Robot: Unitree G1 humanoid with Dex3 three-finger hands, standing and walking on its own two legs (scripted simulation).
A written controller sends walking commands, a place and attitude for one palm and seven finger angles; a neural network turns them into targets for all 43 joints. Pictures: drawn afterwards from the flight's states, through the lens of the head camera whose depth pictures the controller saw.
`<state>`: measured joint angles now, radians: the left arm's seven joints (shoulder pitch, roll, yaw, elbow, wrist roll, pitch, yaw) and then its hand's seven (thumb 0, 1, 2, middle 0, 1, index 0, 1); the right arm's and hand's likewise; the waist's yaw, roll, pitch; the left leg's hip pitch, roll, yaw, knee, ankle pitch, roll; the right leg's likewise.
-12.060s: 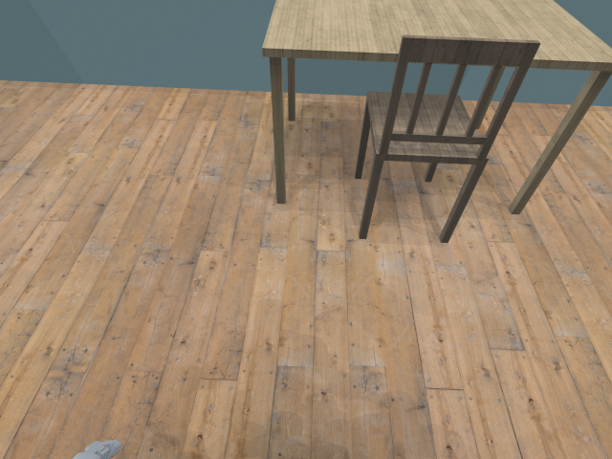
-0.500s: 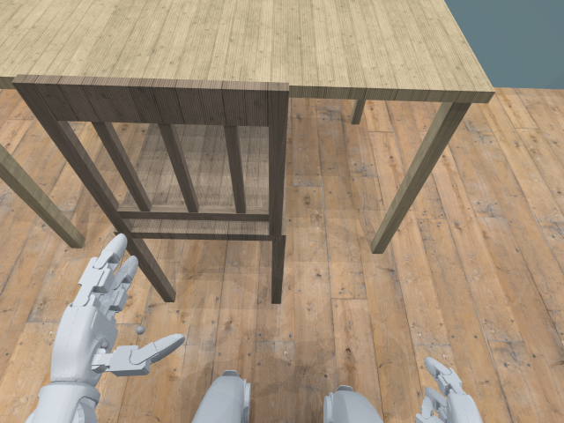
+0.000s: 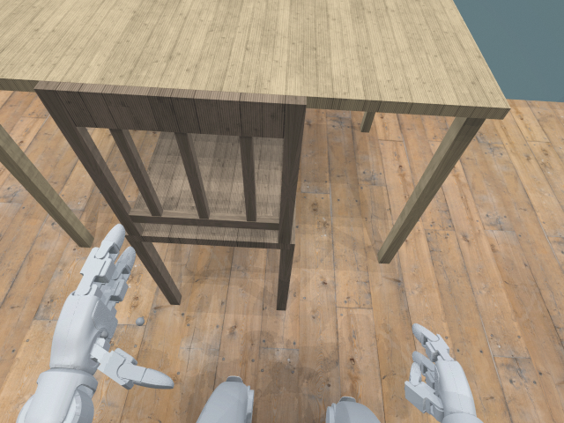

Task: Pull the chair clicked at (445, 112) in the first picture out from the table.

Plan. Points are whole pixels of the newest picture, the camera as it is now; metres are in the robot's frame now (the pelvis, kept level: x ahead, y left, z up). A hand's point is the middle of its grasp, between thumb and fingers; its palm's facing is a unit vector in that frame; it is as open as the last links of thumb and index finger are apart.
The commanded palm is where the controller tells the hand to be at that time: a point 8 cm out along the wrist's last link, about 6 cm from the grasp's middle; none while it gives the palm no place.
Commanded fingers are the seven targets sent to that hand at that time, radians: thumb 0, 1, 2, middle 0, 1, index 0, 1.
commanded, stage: raise the hand toward the chair's back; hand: left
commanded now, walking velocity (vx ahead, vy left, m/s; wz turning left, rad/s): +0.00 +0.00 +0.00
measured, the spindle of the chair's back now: (195, 179) +0.51 +0.20 -0.02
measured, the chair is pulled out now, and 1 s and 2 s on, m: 0.00 0.00 0.00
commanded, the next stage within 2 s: aim the fingers beside a spindle in 0.70 s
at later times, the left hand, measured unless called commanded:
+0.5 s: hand (148, 301) +0.25 +0.19 +0.05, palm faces +0.03 -1.00 -0.06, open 16.9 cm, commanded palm +0.23 +0.25 +0.06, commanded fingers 0.00 -0.50 0.30 -0.06 -0.08 -0.06 -0.08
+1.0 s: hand (153, 301) +0.26 +0.19 +0.05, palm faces +0.02 -1.00 -0.05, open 16.9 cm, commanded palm +0.24 +0.25 +0.05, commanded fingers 0.00 -0.50 0.30 -0.06 -0.08 -0.06 -0.08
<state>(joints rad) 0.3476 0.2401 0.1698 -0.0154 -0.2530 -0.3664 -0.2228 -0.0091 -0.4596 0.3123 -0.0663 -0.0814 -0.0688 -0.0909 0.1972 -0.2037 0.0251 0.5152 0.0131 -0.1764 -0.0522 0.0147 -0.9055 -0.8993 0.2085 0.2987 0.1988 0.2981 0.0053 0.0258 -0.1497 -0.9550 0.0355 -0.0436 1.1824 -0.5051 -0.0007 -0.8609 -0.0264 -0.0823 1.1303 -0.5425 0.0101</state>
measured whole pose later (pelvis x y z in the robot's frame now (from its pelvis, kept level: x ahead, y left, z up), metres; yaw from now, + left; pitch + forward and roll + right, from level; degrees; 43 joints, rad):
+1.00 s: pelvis +0.00 -0.01 +0.00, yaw +0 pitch +16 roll -2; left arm 0.23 0.24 0.21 0.12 -0.27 -0.40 -0.26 -0.01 -0.50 0.30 -0.06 -0.08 -0.07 -0.09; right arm 0.21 -0.24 0.01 0.56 0.02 -0.18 -0.06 0.02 -0.91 -0.90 0.21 0.30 0.20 0.30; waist -0.01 0.03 -0.15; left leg -0.95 0.04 -0.04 1.16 -0.50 -0.02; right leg -0.87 -0.02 -0.08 1.13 -0.55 -0.01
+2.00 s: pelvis +0.00 +0.00 -0.02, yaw -1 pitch +21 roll -2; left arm -0.13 0.26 0.23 0.43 -0.21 -0.44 -0.19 -0.01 -0.50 0.30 -0.06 -0.08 -0.06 -0.08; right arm 0.22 -0.24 0.01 0.59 0.01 -0.09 -0.04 0.01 -0.91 -0.90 0.21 0.30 0.20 0.30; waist -0.04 0.02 -0.16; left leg -1.11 0.04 -0.02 1.26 -0.52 0.00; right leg -1.04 -0.02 -0.05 1.23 -0.56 0.01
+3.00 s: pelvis -0.01 -0.01 -0.02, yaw -2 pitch +22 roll -2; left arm -0.18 0.27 0.25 0.50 -0.21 -0.48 -0.18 -0.01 -0.50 0.30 -0.06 -0.08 -0.06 -0.08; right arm 0.22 -0.24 0.01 0.59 0.01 -0.04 -0.03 0.01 -0.91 -0.90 0.21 0.30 0.20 0.30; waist -0.05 0.02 -0.17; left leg -1.14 0.05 -0.02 1.27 -0.52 -0.01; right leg -1.07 -0.02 -0.05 1.25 -0.57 0.00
